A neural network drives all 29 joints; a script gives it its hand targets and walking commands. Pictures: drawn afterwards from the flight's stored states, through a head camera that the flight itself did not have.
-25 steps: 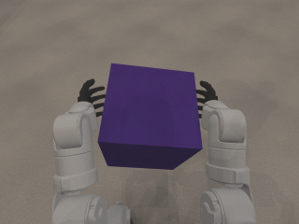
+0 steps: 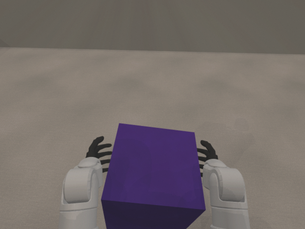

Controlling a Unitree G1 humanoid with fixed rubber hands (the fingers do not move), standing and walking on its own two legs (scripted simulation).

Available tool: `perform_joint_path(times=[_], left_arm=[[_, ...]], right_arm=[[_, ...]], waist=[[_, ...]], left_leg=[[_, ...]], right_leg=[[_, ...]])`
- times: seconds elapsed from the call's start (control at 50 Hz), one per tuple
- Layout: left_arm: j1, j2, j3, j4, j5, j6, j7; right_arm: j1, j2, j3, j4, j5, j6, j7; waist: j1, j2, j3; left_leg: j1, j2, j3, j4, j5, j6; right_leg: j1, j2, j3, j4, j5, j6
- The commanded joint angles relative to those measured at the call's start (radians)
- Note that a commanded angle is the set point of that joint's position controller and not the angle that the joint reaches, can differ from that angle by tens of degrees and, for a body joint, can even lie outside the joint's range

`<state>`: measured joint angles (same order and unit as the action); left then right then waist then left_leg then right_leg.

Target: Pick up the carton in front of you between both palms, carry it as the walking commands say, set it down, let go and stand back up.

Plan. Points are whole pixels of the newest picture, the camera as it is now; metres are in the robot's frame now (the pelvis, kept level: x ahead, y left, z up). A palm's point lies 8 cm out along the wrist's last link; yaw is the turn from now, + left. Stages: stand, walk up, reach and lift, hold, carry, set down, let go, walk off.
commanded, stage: carry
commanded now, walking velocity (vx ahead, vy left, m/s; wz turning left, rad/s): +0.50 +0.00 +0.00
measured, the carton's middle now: (149, 182) +0.27 +0.00 -0.03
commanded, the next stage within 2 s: none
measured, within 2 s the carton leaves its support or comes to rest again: neither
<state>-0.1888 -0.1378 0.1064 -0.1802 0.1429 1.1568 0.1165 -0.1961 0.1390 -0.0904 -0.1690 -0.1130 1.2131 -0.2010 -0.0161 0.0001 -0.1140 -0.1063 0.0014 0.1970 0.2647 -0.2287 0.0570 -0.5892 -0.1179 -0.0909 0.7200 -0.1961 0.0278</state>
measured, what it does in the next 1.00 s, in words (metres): walks ahead: right foot, then left foot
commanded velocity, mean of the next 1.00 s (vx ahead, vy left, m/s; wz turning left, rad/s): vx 0.50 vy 0.00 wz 0.00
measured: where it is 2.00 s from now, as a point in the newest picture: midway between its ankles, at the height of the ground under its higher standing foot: (145, 117)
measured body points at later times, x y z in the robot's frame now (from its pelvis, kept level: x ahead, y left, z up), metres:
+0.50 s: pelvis +0.31 -0.05 +0.00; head +0.31 -0.07 +0.45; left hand +0.60 +0.11 +0.09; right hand +0.61 -0.19 +0.08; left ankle +0.41 +0.11 -0.69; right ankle +0.27 -0.13 -0.75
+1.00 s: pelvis +0.64 +0.01 +0.00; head +0.64 +0.02 +0.45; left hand +0.92 +0.16 +0.06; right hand +0.92 -0.14 +0.07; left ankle +0.58 +0.09 -0.75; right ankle +0.74 -0.15 -0.70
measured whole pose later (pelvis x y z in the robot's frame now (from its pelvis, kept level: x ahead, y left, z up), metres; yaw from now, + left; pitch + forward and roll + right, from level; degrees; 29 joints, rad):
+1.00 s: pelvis +0.64 +0.01 +0.00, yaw +0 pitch +4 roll -1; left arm -0.17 -0.14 0.07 -0.26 0.14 1.15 0.13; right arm -0.18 0.14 -0.09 -0.24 -0.10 1.19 -0.19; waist -0.01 -0.01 -0.08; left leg -0.10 0.04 0.23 0.25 -0.22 0.04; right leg -0.62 -0.12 -0.11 0.74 -0.15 0.02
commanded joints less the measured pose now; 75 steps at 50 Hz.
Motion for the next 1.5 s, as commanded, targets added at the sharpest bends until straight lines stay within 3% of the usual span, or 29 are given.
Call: perform_joint_path(times=[0.0, 0.1, 0.14, 0.16, 0.18, 0.2, 0.22, 0.26, 0.28, 0.38, 0.58, 0.64, 0.66, 0.68, 0.7, 0.74, 0.76, 0.78, 0.86, 0.96, 1.06, 1.14, 1.16, 1.18, 1.2, 1.26, 1.3, 1.34, 1.48], left_arm=[[-0.464, -1.063, -0.714, -0.062, -0.451, 0.013, -0.286], [-0.480, -0.992, -0.704, -0.094, -0.461, 0.047, -0.284], [-0.455, -0.966, -0.685, -0.077, -0.451, 0.060, -0.284], [-0.443, -0.950, -0.674, -0.067, -0.445, 0.065, -0.285], [-0.457, -0.918, -0.657, -0.049, -0.432, 0.063, -0.286], [-0.454, -0.933, -0.653, -0.017, -0.433, 0.060, -0.284], [-0.477, -0.947, -0.652, -0.040, -0.441, 0.061, -0.283], [-0.514, -1.007, -0.664, -0.059, -0.455, 0.053, -0.286], [-0.536, -1.031, -0.670, -0.069, -0.461, 0.050, -0.288], [-0.514, -1.043, -0.678, -0.093, -0.475, 0.044, -0.307], [-0.430, -0.979, -0.659, -0.057, -0.431, 0.072, -0.299], [-0.438, -0.987, -0.668, -0.035, -0.427, 0.069, -0.298], [-0.442, -0.983, -0.672, -0.031, -0.429, 0.067, -0.299], [-0.472, -0.994, -0.689, -0.044, -0.440, 0.072, -0.298], [-0.492, -0.996, -0.698, -0.065, -0.444, 0.071, -0.301], [-0.540, -1.050, -0.721, -0.080, -0.463, 0.047, -0.304], [-0.546, -1.078, -0.728, -0.086, -0.470, 0.033, -0.304], [-0.538, -1.097, -0.733, -0.092, -0.475, 0.022, -0.301], [-0.462, -1.113, -0.739, -0.105, -0.455, -0.009, -0.281], [-0.421, -1.073, -0.744, -0.139, -0.443, -0.010, -0.268], [-0.432, -0.988, -0.726, -0.167, -0.453, 0.034, -0.271], [-0.419, -0.938, -0.689, -0.125, -0.448, 0.070, -0.280], [-0.412, -0.926, -0.677, -0.118, -0.445, 0.077, -0.282], [-0.430, -0.912, -0.661, -0.077, -0.432, 0.071, -0.287], [-0.426, -0.948, -0.664, -0.068, -0.442, 0.070, -0.288], [-0.498, -1.025, -0.676, -0.118, -0.462, 0.055, -0.293], [-0.530, -1.048, -0.682, -0.148, -0.472, 0.048, -0.295], [-0.518, -1.042, -0.681, -0.167, -0.477, 0.047, -0.299], [-0.426, -0.978, -0.661, -0.136, -0.447, 0.068, -0.298]], right_arm=[[-0.523, 1.000, 0.666, -0.113, 0.450, -0.031, 0.394], [-0.520, 0.937, 0.656, -0.139, 0.432, -0.004, 0.378], [-0.524, 0.912, 0.660, -0.139, 0.428, 0.011, 0.375], [-0.532, 0.890, 0.660, -0.139, 0.429, 0.019, 0.373], [-0.573, 0.893, 0.672, -0.156, 0.441, 0.032, 0.372], [-0.600, 0.887, 0.674, -0.154, 0.447, 0.039, 0.375], [-0.613, 0.913, 0.681, -0.129, 0.451, 0.036, 0.376], [-0.624, 0.959, 0.680, -0.119, 0.459, 0.023, 0.381], [-0.625, 0.978, 0.679, -0.119, 0.458, 0.017, 0.380], [-0.595, 1.014, 0.695, -0.161, 0.430, -0.008, 0.358], [-0.526, 0.956, 0.680, -0.131, 0.428, 0.030, 0.372], [-0.507, 0.959, 0.665, -0.090, 0.427, 0.029, 0.384], [-0.491, 0.959, 0.655, -0.071, 0.424, 0.026, 0.388], [-0.486, 0.949, 0.640, -0.048, 0.408, 0.017, 0.392], [-0.479, 0.977, 0.645, -0.021, 0.410, 0.002, 0.394], [-0.506, 1.029, 0.647, -0.065, 0.434, -0.019, 0.397], [-0.527, 1.050, 0.649, -0.088, 0.440, -0.028, 0.397], [-0.544, 1.063, 0.656, -0.108, 0.447, -0.036, 0.396], [-0.499, 1.059, 0.668, -0.134, 0.455, -0.052, 0.402], [-0.460, 1.004, 0.672, -0.169, 0.451, -0.049, 0.401], [-0.451, 0.929, 0.659, -0.191, 0.428, -0.015, 0.382], [-0.479, 0.882, 0.661, -0.185, 0.421, 0.019, 0.374], [-0.491, 0.865, 0.658, -0.183, 0.421, 0.027, 0.374], [-0.533, 0.888, 0.672, -0.208, 0.434, 0.041, 0.372], [-0.543, 0.877, 0.671, -0.190, 0.428, 0.042, 0.375], [-0.577, 0.973, 0.687, -0.170, 0.443, 0.018, 0.379], [-0.586, 1.008, 0.696, -0.185, 0.450, 0.005, 0.373], [-0.569, 1.017, 0.700, -0.199, 0.444, -0.005, 0.361], [-0.492, 0.979, 0.693, -0.184, 0.417, 0.017, 0.350]], waist=[[-0.002, 0.132, -0.163], [-0.004, 0.154, -0.111], [0.018, 0.112, -0.176], [0.036, 0.058, -0.252], [0.044, -0.177, -0.348], [0.053, -0.347, -0.356], [0.038, -0.265, -0.335], [0.033, -0.069, -0.304], [0.027, -0.052, -0.288], [0.028, -0.126, -0.240], [0.039, -0.152, -0.105], [0.018, -0.120, -0.161], [0.000, -0.064, -0.236], [-0.012, 0.149, -0.342], [-0.009, 0.353, -0.362], [-0.008, 0.182, -0.332], [-0.003, 0.085, -0.309], [0.005, 0.062, -0.300], [0.008, 0.128, -0.275], [0.003, 0.129, -0.186], [-0.002, 0.151, -0.104], [0.027, 0.102, -0.189], [0.049, 0.003, -0.259], [0.047, -0.293, -0.348], [0.046, -0.316, -0.311], [0.031, -0.049, -0.285], [0.026, -0.094, -0.288], [0.027, -0.121, -0.275], [0.033, -0.133, -0.167]], left_leg=[[0.158, 0.231, -0.132, -0.092, 0.289, 0.076], [0.181, 0.232, -0.084, -0.007, 0.406, 0.037], [0.108, 0.184, -0.003, 0.225, 0.524, -0.008], [-0.022, 0.161, 0.010, 0.409, 0.403, -0.039], [-0.312, 0.067, -0.011, 0.730, 0.151, -0.091], [-0.528, -0.030, -0.087, 0.918, -0.249, -0.092], [-0.586, 0.031, -0.175, 1.028, -0.264, -0.059], [-0.576, 0.115, -0.207, 0.980, -0.171, -0.039], [-0.543, 0.140, -0.210, 0.905, -0.116, -0.040], [-0.519, 0.134, -0.124, 0.645, 0.016, -0.075], [-0.457, 0.073, -0.001, 0.226, 0.215, -0.053], [-0.168, 0.003, 0.087, 0.136, 0.139, -0.034], [0.066, 0.052, 0.020, 0.159, 0.084, -0.024], [0.323, 0.330, -0.404, 0.110, -0.028, 0.091], [0.438, 0.443, -0.698, -0.025, 0.027, 0.173], [0.354, 0.401, -0.529, 0.016, 0.224, 0.152], [0.270, 0.380, -0.441, 0.008, 0.239, 0.114], [0.205, 0.360, -0.373, -0.020, 0.193, 0.083], [0.169, 0.311, -0.223, -0.100, 0.107, 0.073], [0.215, 0.264, -0.114, -0.099, 0.269, 0.073], [0.230, 0.254, -0.054, -0.064, 0.388, 0.042], [0.121, 0.185, 0.050, 0.288, 0.551, -0.028], [-0.036, 0.163, 0.042, 0.520, 0.323, -0.054], [-0.373, 0.037, -0.004, 0.826, 0.044, -0.104], [-0.528, -0.006, -0.116, 0.970, -0.250, -0.088], [-0.544, 0.127, -0.202, 0.962, -0.140, -0.042], [-0.485, 0.137, -0.177, 0.849, -0.062, -0.044], [-0.491, 0.129, -0.144, 0.765, -0.025, -0.055], [-0.549, 0.103, -0.044, 0.383, 0.149, -0.082]], right_leg=[[-0.009, 0.030, -0.067, -0.113, 0.104, 0.000], [0.092, 0.054, -0.106, -0.228, 0.150, -0.038], [0.358, 0.122, -0.177, -0.298, 0.084, -0.050], [0.569, 0.055, -0.099, -0.283, 0.033, -0.055], [0.812, -0.226, 0.350, -0.355, -0.095, -0.180], [0.886, -0.316, 0.611, -0.478, 0.009, -0.259], [0.859, -0.309, 0.522, -0.457, 0.103, -0.254], [0.721, -0.258, 0.350, -0.450, 0.168, -0.199], [0.657, -0.237, 0.278, -0.480, 0.138, -0.169], [0.596, -0.193, 0.108, -0.582, 0.022, -0.165], [0.696, -0.134, -0.050, -0.507, 0.323, -0.120], [0.633, -0.088, -0.134, -0.254, 0.478, -0.074], [0.486, -0.062, -0.141, -0.075, 0.382, -0.043], [0.207, 0.018, -0.116, 0.240, 0.149, 0.009], [-0.053, 0.132, -0.057, 0.443, -0.273, 0.024], [-0.123, 0.038, 0.076, 0.576, -0.261, -0.033], [-0.096, -0.003, 0.092, 0.518, -0.195, -0.041], [-0.060, -0.026, 0.097, 0.445, -0.139, -0.042], [-0.039, -0.014, 0.027, 0.244, -0.046, -0.015], [-0.070, 0.009, -0.047, -0.034, 0.081, 0.001], [0.011, 0.040, -0.099, -0.201, 0.184, -0.036], [0.432, 0.129, -0.193, -0.294, 0.091, -0.054], [0.624, -0.017, -0.007, -0.310, -0.006, -0.063], [0.872, -0.287, 0.471, -0.411, -0.137, -0.217], [0.872, -0.314, 0.599, -0.505, 0.041, -0.247], [0.735, -0.241, 0.286, -0.441, 0.316, -0.175], [0.669, -0.208, 0.172, -0.481, 0.243, -0.134], [0.654, -0.190, 0.113, -0.517, 0.188, -0.140], [0.722, -0.140, -0.011, -0.541, 0.317, -0.150]])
